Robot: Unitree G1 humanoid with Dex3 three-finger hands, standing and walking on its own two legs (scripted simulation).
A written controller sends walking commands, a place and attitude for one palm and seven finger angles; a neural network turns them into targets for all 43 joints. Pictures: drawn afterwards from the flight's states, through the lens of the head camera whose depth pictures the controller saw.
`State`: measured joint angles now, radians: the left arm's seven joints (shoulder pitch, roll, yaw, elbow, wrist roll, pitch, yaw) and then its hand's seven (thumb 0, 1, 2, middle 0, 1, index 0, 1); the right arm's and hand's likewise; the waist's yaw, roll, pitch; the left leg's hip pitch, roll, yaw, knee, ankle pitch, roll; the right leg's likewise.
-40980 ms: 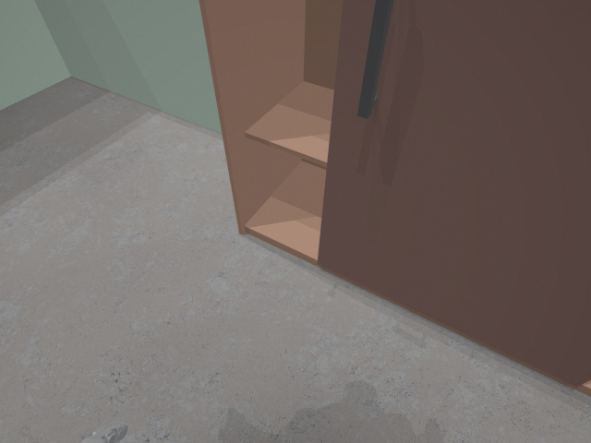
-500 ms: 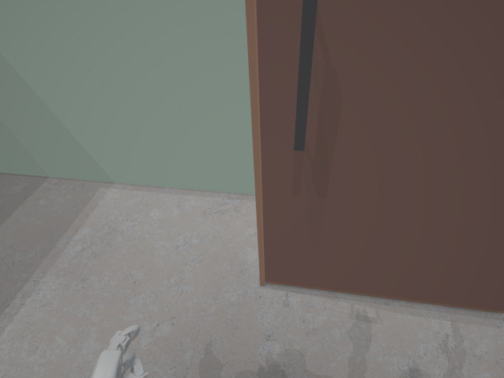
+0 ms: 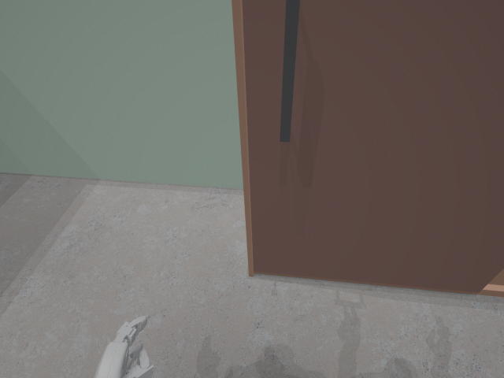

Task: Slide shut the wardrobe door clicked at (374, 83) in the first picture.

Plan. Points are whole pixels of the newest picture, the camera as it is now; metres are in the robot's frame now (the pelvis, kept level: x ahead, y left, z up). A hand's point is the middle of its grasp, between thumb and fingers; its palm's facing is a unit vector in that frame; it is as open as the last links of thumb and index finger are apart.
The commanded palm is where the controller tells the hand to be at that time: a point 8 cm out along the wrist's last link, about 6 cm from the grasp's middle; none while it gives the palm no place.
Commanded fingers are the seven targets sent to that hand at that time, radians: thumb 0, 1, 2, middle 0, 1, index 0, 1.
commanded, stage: stop stepping back and stand still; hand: right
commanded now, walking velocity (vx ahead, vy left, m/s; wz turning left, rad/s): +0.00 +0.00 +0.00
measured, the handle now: (288, 73) +0.69 -0.02 +0.19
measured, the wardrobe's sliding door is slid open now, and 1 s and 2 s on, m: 0.00 0.00 0.00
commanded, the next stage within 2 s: let the arm hang, fingers relaxed in 0.70 s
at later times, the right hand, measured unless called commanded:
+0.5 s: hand out of the picture +0.22 -0.27 +0.17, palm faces +0.42 +0.78 -0.45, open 7.4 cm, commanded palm +0.16 -0.31 +0.18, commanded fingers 0.00 -0.90 -0.90 0.20 0.30 0.20 0.30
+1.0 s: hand out of the picture +0.16 -0.24 -0.09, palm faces +0.05 +0.94 -0.33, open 7.4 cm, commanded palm none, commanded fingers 0.00 -0.90 -0.90 0.20 0.30 0.20 0.30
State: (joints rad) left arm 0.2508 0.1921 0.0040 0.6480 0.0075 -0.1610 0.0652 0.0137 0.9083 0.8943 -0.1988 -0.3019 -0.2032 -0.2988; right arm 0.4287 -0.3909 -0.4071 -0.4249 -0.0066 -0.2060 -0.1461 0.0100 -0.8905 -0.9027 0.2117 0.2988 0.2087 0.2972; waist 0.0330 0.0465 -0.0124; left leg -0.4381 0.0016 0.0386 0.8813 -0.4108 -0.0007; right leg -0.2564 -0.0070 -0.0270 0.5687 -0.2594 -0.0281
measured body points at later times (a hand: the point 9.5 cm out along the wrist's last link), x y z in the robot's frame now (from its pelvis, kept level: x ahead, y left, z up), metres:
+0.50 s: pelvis +0.02 -0.01 +0.01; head +0.02 -0.02 +0.46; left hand +0.19 +0.21 -0.08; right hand +0.19 -0.31 +0.20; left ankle +0.04 +0.10 -0.73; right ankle +0.04 -0.11 -0.73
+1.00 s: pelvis +0.01 -0.02 +0.00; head +0.00 +0.00 +0.45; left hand +0.15 +0.24 -0.12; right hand +0.16 -0.29 -0.07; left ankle +0.04 +0.10 -0.73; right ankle +0.04 -0.11 -0.73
